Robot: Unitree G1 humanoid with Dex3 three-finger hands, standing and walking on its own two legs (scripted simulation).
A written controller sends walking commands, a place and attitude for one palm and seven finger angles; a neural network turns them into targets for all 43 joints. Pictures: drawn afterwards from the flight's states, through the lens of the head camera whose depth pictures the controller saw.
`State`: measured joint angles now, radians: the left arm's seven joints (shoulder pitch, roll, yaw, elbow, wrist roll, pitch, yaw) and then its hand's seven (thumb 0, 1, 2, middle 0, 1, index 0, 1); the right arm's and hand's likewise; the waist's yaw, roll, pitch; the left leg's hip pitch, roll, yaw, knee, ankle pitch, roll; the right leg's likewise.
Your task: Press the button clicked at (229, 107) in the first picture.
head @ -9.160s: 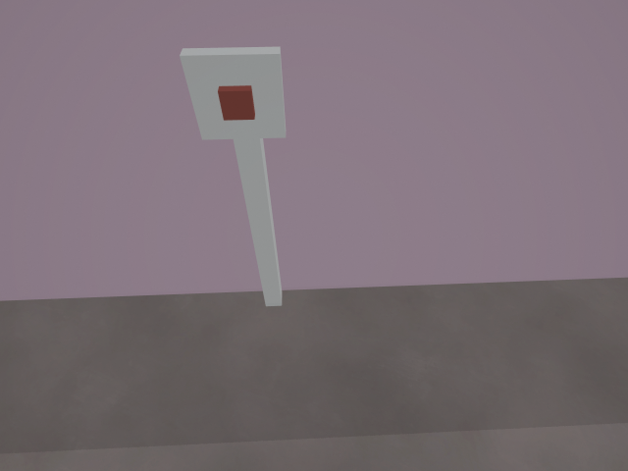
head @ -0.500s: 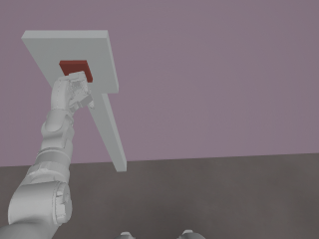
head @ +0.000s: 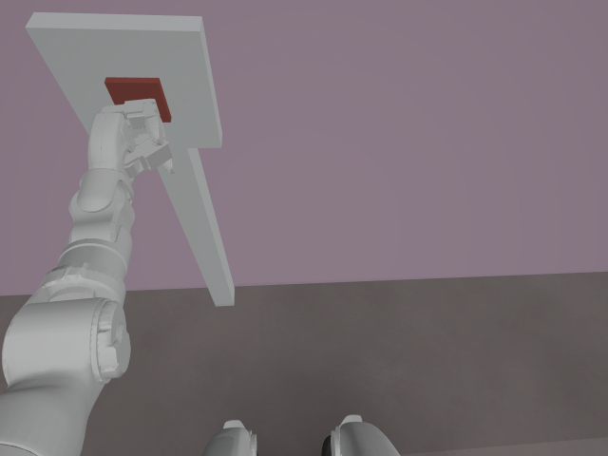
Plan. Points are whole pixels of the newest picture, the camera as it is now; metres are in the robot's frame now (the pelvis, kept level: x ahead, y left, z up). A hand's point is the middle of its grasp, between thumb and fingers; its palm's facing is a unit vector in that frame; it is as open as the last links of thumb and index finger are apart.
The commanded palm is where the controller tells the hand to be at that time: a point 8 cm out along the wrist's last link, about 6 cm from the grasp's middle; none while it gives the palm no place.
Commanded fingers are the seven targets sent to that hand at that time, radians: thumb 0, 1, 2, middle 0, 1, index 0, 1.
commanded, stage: pull the fist back off the button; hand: left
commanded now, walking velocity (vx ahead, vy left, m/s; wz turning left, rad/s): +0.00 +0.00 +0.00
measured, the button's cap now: (141, 96) +0.54 +0.19 +0.13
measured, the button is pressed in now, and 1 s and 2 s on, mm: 9 0 0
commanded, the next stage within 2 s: draw the hand back to the body in 1.10 s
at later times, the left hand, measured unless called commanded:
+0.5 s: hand (170, 155) +0.47 +0.15 +0.10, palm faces +0.02 -1.00 -0.01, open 2.8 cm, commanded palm +0.44 +0.20 +0.10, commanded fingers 0.00 0.90 0.90 -1.30 -1.50 -1.30 -1.50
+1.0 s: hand (169, 201) +0.41 +0.15 +0.10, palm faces +0.00 -1.00 -0.01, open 3.1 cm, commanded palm +0.38 +0.20 +0.10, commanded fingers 0.00 0.90 0.90 -1.30 -1.50 -1.30 -1.50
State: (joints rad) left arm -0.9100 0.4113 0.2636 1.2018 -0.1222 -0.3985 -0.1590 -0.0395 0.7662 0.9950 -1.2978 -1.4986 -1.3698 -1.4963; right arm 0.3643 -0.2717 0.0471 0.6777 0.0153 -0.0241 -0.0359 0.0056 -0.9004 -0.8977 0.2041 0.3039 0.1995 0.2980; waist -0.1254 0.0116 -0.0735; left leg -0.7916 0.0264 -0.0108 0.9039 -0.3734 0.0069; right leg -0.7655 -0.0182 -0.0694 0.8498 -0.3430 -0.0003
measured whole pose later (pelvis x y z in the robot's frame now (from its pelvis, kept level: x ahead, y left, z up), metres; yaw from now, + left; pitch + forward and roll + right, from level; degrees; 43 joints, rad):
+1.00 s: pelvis +0.05 -0.01 +0.02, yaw -1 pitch +9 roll -1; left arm -0.23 0.20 0.15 0.44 -0.20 -0.28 -0.13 0.01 0.90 0.90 -1.30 -1.50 -1.30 -1.50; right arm 0.26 -0.25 0.01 0.57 0.04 -0.02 -0.03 0.01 -0.90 -0.90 0.20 0.30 0.20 0.30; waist -0.01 0.03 -0.09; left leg -0.53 0.03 0.02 0.78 -0.41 0.00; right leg -0.53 -0.01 -0.04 0.75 -0.39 0.00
